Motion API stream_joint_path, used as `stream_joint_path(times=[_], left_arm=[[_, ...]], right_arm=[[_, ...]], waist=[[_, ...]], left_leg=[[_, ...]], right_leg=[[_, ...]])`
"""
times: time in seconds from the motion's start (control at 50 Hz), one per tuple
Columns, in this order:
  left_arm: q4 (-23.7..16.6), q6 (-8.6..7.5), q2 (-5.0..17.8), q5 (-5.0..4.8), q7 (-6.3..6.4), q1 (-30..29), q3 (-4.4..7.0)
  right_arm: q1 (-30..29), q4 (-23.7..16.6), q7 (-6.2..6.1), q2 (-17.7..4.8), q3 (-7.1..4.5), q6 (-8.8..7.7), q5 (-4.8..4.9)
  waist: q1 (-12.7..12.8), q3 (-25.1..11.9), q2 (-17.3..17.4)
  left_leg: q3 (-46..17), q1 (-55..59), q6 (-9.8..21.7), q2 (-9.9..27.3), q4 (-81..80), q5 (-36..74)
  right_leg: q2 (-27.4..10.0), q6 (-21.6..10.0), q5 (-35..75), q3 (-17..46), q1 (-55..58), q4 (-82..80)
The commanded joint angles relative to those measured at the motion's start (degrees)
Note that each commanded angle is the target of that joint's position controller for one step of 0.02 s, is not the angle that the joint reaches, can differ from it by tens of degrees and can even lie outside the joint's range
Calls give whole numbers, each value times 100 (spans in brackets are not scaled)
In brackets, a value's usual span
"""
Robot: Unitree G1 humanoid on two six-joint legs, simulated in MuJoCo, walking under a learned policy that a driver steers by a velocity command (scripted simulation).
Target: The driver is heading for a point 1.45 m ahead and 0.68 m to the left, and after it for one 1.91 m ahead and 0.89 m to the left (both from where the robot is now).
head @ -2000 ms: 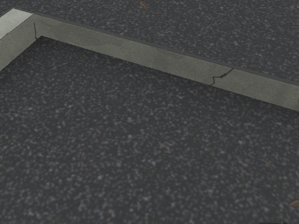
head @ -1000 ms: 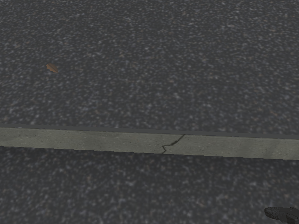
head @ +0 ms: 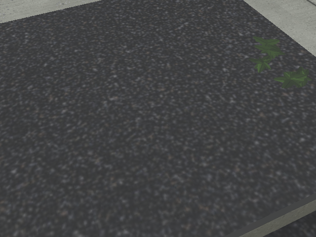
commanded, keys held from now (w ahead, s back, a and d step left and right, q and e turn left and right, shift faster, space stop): w+q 1.00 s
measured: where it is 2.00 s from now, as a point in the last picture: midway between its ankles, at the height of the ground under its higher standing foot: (57, 96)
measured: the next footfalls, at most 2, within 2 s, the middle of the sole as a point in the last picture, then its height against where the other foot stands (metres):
left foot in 0.30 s outside the picture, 0.18 m higher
right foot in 0.78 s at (154, 153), level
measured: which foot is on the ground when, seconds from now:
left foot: up 0.00-0.28, down 0.30-0.78, up 0.80-1.00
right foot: down 0.00-0.32, up 0.34-0.76, down 0.78-1.00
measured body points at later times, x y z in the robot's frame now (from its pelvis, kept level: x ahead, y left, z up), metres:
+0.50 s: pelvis +0.36 +0.10 +0.10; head +0.38 +0.09 +0.55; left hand +0.48 +0.37 +0.02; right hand +0.46 -0.12 -0.05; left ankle +0.36 +0.13 -0.56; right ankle +0.37 -0.06 -0.40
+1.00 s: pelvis +0.71 +0.17 +0.18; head +0.71 +0.18 +0.63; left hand +0.59 +0.41 +0.05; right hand +0.95 +0.03 +0.07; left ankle +0.66 +0.30 -0.46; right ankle +0.76 +0.07 -0.56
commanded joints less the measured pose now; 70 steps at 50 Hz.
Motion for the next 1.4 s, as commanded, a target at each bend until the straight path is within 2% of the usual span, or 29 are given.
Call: stream_joint_path(times=[0.02, 0.16, 0.22, 0.24, 0.3, 0.34, 0.36, 0.42, 0.44, 0.48, 0.5, 0.54, 0.62, 0.74, 0.78, 0.8, 0.82, 0.84, 0.86, 0.92, 0.98, 1.0, 1.18, 1.26, 1.28, 1.3, 1.32, 1.34, 1.4], left_arm=[[167, -50, 759, 89, 95, 968, 170], [813, -239, 435, 127, 121, 1684, -59], [1124, -75, 225, -119, 290, 1585, -220], [780, -23, 395, -254, 255, 992, -234], [198, -195, 2025, -529, 140, 547, 245], [-329, -399, 1438, -283, -263, 63, 276], [-642, -442, 946, -91, -364, 172, 167], [-1198, -102, -224, 93, -114, -680, -158], [-1345, 14, -68, 290, -351, -756, -281], [-1248, 64, -179, 401, -368, -698, -374], [-1419, 79, -69, 413, -322, -688, -411], [-1487, -24, 516, 216, -200, -932, -233], [-1903, -147, 90, 105, -246, -2106, -355], [-2013, 165, 516, 38, -272, -2539, -164], [-1291, -66, 767, -208, -102, -153, -42], [-877, -226, 1091, -53, -113, 1215, 54], [-790, -261, 894, 128, -174, 1607, 41], [-736, -216, 839, 235, 17, 1407, 125], [-801, -172, 718, 100, 60, 267, 99], [-876, -124, -352, -64, 110, -884, -209], [-645, -302, 57, 62, 163, -738, -7], [-503, -330, 868, -168, 117, -521, 246], [-194, -143, 1003, -253, 135, 125, 390], [-269, 66, 1298, -304, 215, 46, 494], [-365, 33, 1167, -229, 241, 89, 435], [-698, -120, 346, -7, 129, 661, 145], [-698, -372, 667, -225, 26, 297, 167], [-875, -452, 841, -483, -5, -355, 249], [-930, -354, 795, -212, 98, -605, 265]], right_arm=[[-643, -556, -173, -251, -135, -19, -9], [-2616, -1726, -206, 515, 308, -59, 85], [-3197, -2398, 3, 879, 672, -63, 67], [-2176, -2101, 91, 690, 677, 23, 106], [961, -1062, 106, -220, 175, 228, -7], [1081, -646, -56, -1575, -316, 284, 97], [683, -647, -103, -1463, -405, 241, 243], [223, 74, -228, -226, -150, 19, 12], [414, 312, 172, 202, 200, -251, -361], [645, 883, 302, 383, 241, -556, -335], [566, 936, 424, 162, 213, -596, -532], [-431, 431, 541, -226, 56, -835, -279], [1347, 660, 335, -245, 47, -1008, -275], [1610, 235, 615, -1149, -354, -902, 88], [1440, 188, 656, -939, -301, -890, -147], [2471, 178, 549, 101, -27, -1008, -269], [2585, 62, 557, 411, 152, -1050, -239], [1303, -174, 580, -253, -55, -895, -19], [956, -209, 466, -323, -73, -805, 34], [511, -253, 335, -73, 44, -655, -354], [184, -277, 485, 215, 122, -632, -145], [-181, -760, 151, -31, 7, -477, 709], [-1571, -1457, 276, -98, -47, -278, 419], [-348, -1326, 291, -661, -392, -234, 320], [682, -1072, 176, -1099, -599, -198, 301], [849, -1001, 107, -1788, -694, -217, 324], [1409, -1014, 68, -1462, -596, -221, 306], [1273, -902, 54, -1201, -535, -249, 236], [-1, -1071, 50, -582, -345, -357, 223]], waist=[[225, 420, -448], [285, 1201, -392], [-63, 1078, -210], [-483, 460, 121], [-1942, -2458, -1500], [-1453, -3090, 878], [-1009, -3167, 198], [-157, -22, -1035], [-371, -303, -848], [174, -129, -361], [437, -325, -538], [596, -298, -513], [-243, -341, -122], [-120, 79, 305], [586, -1308, 32], [280, -3036, -1467], [676, -3664, -2390], [944, -1943, -887], [511, -889, -531], [-146, -674, -591], [-188, -528, -512], [-216, -11, -340], [171, 236, -447], [-651, -571, -782], [-1080, -1102, -500], [-527, -1733, 1042], [-898, -2799, 711], [-985, -2086, 502], [-215, -897, -83]], left_leg=[[-396, -3043, 273, -319, 3235, -1262], [136, -5765, 698, -428, 5103, -3100], [985, -3473, 864, -189, 2802, -2639], [1740, -760, 849, -558, 1431, -1466], [735, 3620, 1194, -1495, 92, -1086], [-5620, 4618, 2593, 649, -3879, 1102], [-6012, 4509, 2290, 663, -4101, 368], [-4196, 1454, 1632, 180, -3904, -91], [-3651, 1569, 1689, 39, -3912, -416], [-3002, 1631, 1383, -297, -4035, -153], [-2677, 1341, 1327, -412, -4187, -9], [-1394, 143, 1198, -826, -4743, -57], [-1108, 974, 666, -1168, -4685, 1824], [-2005, 3340, 691, -146, -4480, 4884], [-2027, 3227, 47, -128, -2653, 6269], [-1759, 1943, -270, -810, -761, 3143], [-1266, -683, -624, -1683, 1460, -2190], [-910, -1518, -200, -1183, 2152, -1386], [-802, -1416, 17, -666, 2079, -501], [-635, -44, 15, 121, 464, -427], [-324, -4, -27, 305, -224, 61], [-449, -390, -49, 295, -237, 537], [197, 102, 372, 66, -3132, 1611], [768, 2274, 839, -821, -3820, 777], [46, 4195, 1094, -536, -3804, 1212], [-3030, 6655, 2152, 1189, -3905, 1136], [-4647, 6949, 2479, 1699, -4916, 624], [-3692, 6507, 2139, 1456, -4996, 821], [-2020, 3671, 1707, 936, -5263, 1986]], right_leg=[[-2610, -1062, 2540, 1269, 1595, 4], [-2611, -315, 2004, 426, 1738, -105], [-2123, 27, 3641, -477, -37, -1299], [-1762, -10, 6102, -1076, -1229, -1123], [-2273, -19, 12058, -593, -981, 2975], [212, 642, 661, 47, -3218, 8803], [-217, 466, 748, 976, -3614, 9478], [-765, 344, 176, 870, -4718, 9102], [-469, 32, 260, 1868, -5567, 10229], [-523, -345, 561, 1921, -6827, 10504], [-521, -349, 896, 1726, -6754, 10014], [-906, -47, 902, 759, -5384, 8752], [-900, 640, 1010, 189, -4520, 6522], [-413, 1045, 1252, 91, -2814, 1866], [-1105, 86, 2168, 465, -273, 2299], [-2289, -1386, 5333, 1488, 2562, 3423], [-3612, -2659, 3871, 4196, 4265, 2309], [-3254, -1591, 2138, 4054, 2644, 1368], [-3135, -1078, 1144, 3063, 797, 958], [-2571, -787, 1208, 1690, -1075, -83], [-2286, -733, 1389, 576, -1381, -474], [-2270, -408, 1271, 323, -1453, -456], [-2327, 74, 2224, -856, -141, -53], [-2240, 393, 5435, -1181, 82, 2365], [-2045, 596, 4281, -1164, -1244, 3862], [-1067, 972, -1197, -950, -4149, 6214], [-748, 955, -2032, 398, -4668, 7171], [-1041, 873, -1522, 553, -5204, 7286], [-1665, 804, -669, 521, -4219, 6147]])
